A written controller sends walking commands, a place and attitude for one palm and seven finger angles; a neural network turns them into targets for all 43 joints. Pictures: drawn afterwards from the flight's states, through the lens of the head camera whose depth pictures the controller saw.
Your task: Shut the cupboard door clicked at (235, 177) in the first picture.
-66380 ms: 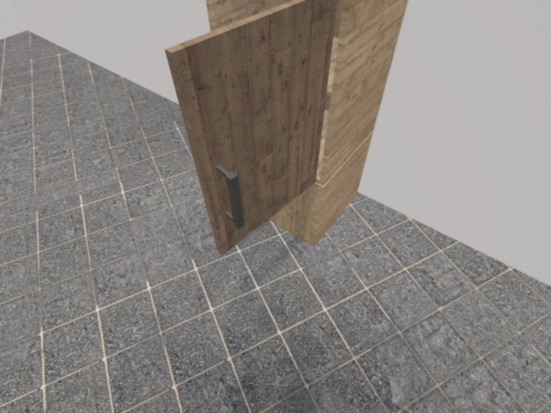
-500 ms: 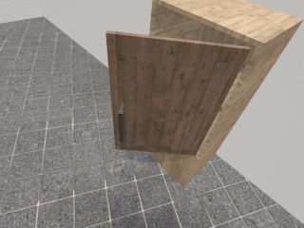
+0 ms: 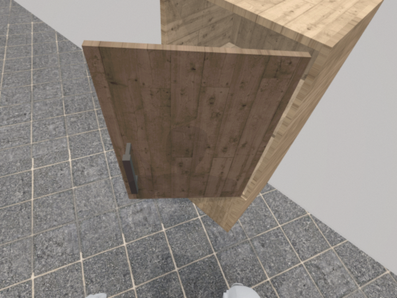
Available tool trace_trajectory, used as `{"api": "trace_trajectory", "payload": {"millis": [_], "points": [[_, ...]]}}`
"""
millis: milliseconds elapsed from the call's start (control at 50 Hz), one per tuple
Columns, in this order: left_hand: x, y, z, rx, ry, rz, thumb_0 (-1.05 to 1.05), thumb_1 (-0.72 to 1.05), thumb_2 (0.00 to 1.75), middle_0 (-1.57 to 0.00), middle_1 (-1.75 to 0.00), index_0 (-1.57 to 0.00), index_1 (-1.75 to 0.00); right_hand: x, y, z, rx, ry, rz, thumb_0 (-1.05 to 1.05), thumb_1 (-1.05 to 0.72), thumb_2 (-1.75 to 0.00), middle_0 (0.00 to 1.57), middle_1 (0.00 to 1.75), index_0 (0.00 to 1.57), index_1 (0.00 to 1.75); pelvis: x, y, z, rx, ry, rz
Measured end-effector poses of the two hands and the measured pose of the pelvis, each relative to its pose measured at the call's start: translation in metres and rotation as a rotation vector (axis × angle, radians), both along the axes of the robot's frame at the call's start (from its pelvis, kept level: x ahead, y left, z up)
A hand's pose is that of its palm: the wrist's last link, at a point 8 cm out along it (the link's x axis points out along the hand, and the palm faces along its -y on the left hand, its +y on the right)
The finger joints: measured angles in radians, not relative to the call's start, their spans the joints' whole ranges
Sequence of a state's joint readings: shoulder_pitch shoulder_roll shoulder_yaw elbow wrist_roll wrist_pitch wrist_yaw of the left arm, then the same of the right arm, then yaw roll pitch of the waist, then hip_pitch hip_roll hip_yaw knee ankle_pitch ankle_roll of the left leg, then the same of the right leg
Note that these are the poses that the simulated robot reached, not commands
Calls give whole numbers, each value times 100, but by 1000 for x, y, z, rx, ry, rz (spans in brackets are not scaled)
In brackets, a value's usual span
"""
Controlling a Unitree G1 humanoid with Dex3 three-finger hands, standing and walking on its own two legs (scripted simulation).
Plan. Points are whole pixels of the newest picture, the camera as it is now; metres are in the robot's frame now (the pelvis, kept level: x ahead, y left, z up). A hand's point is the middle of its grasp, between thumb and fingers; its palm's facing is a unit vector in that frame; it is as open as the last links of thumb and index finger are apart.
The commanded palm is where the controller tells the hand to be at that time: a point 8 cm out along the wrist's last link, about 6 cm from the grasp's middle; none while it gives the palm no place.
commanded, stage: come to a stop and stand still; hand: left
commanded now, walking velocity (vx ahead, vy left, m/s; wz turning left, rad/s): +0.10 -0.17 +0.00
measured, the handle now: (131, 170) +0.46 +0.17 -0.12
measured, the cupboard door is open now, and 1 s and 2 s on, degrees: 45 45 45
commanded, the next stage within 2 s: look again from close up in 1.74 s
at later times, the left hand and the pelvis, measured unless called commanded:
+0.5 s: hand out of the picture +0.10 +0.16 -0.19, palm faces +0.09 -0.97 -0.21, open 7.2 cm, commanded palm none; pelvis +0.04 -0.03 -0.02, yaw +2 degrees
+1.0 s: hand out of the picture -0.01 +0.21 -0.19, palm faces +0.06 -0.98 -0.19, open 7.3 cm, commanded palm none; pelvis -0.01 +0.03 -0.01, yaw +1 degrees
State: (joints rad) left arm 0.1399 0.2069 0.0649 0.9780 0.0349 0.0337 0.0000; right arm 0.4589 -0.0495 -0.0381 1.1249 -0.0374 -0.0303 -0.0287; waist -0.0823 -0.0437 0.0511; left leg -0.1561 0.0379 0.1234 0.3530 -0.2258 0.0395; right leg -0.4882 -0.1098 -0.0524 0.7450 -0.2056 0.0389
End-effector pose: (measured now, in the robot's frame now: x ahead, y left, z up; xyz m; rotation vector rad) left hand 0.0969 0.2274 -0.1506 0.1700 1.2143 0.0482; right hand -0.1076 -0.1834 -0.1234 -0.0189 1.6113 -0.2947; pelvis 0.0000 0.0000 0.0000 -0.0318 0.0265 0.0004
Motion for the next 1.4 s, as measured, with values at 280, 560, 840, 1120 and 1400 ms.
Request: {"api": "trace_trajectory", "payload": {"millis": [280, 560, 840, 1120, 1400], "points": [[49, -78, 0, -3, -92, 76, -4, 94, 90, -20, -30, -20, -30, 102, -89, -35, -11, -39, 96, 0, -91, -90, 20, 30, 20, 30, 48, -52, -15, 11, -13, 37], [-29, 1, -25, 47, 63, 179, -1, 92, 90, -20, -30, -20, -30, 255, -61, -19, -87, -425, 291, 0, -92, -90, 19, 30, 20, 30, 34, -13, -25, 13, -36, 42], [-101, 34, -13, 31, 215, 180, 0, 91, 90, -20, -30, -20, -30, 203, -8, -7, -71, -386, 264, -1, -93, -90, 20, 30, 20, 30, 10, 27, -7, 9, -23, 22], [-134, 17, -3, 41, 177, 140, 0, 91, 90, -20, -30, -20, -30, 76, -15, -32, -10, -191, 155, 0, -92, -90, 20, 30, 20, 30, -27, 27, -9, 37, -42, 18], [-197, -10, -9, -3, 253, 158, 0, 91, 90, -20, -30, -20, -30, -10, 3, -32, 50, -55, 107, 0, -91, -90, 20, 30, 20, 30, -55, 18, -9, 36, -56, 19]]}}
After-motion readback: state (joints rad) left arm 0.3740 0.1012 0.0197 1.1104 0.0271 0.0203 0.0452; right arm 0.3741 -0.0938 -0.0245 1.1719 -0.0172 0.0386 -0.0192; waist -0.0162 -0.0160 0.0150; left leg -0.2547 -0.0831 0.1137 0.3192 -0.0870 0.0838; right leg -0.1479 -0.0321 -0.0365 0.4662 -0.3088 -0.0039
